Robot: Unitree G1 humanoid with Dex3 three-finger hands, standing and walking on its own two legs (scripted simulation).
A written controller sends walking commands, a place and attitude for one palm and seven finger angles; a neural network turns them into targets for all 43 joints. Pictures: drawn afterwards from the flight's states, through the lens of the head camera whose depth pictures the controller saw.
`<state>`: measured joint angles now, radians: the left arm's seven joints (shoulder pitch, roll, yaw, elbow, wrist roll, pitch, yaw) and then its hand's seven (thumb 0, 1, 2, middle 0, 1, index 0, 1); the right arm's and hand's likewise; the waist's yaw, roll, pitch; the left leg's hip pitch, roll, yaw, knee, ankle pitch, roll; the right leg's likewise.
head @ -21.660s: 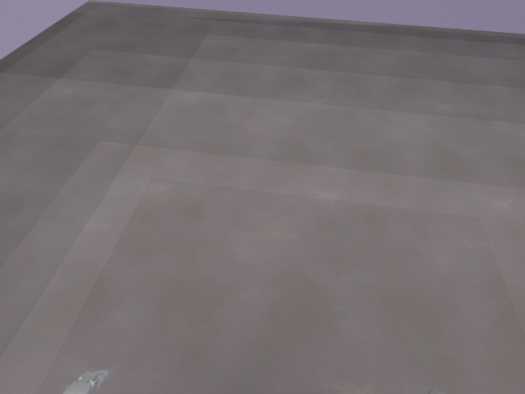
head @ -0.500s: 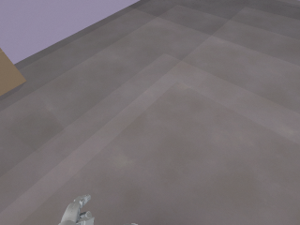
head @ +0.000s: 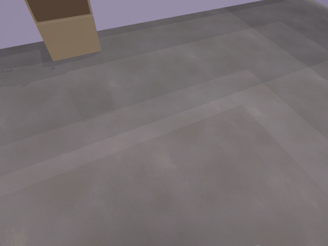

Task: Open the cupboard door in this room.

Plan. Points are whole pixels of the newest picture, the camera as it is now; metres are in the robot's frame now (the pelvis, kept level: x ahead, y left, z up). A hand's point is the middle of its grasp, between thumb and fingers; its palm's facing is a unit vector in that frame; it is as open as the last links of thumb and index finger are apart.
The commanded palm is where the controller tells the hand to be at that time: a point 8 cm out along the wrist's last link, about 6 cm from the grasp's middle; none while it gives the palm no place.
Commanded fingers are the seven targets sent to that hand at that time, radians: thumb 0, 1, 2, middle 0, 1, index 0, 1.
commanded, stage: turn or walk to find it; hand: left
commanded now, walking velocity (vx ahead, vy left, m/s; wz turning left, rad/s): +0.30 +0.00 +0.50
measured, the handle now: out of the picture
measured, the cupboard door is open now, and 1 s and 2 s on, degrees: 0 0 0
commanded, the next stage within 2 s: none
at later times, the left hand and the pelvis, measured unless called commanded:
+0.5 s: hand (87, 219) +0.18 +0.23 -0.13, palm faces +0.13 -0.97 -0.20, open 7.4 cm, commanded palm none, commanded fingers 0.00 0.90 0.90 -0.20 -0.30 -0.20 -0.30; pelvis +0.08 +0.01 +0.02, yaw +11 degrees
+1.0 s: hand out of the picture +0.11 +0.17 -0.15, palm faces +0.49 -0.85 -0.22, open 7.3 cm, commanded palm none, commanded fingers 0.00 0.90 0.90 -0.20 -0.30 -0.20 -0.30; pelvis +0.26 +0.04 +0.01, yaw +25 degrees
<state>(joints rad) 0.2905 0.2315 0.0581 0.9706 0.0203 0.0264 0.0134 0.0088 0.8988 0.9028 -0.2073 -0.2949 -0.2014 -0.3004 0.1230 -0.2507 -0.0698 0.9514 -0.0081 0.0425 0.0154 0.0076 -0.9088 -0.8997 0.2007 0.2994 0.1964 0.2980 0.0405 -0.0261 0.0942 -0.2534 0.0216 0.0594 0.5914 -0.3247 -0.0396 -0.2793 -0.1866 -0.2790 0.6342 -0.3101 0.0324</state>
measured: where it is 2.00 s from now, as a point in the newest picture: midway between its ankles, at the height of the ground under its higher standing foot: (132, 161)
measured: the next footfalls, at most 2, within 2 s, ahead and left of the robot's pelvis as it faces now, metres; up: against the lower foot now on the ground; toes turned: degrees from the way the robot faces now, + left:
right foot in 0.58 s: +0.24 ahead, -0.11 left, +0.00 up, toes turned +9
left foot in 1.06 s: +0.37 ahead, +0.23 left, +0.00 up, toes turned +33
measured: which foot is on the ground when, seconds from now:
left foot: down 0.00-0.58, up 0.60-1.00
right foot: down 0.00-0.00, up 0.02-0.56, down 0.58-1.00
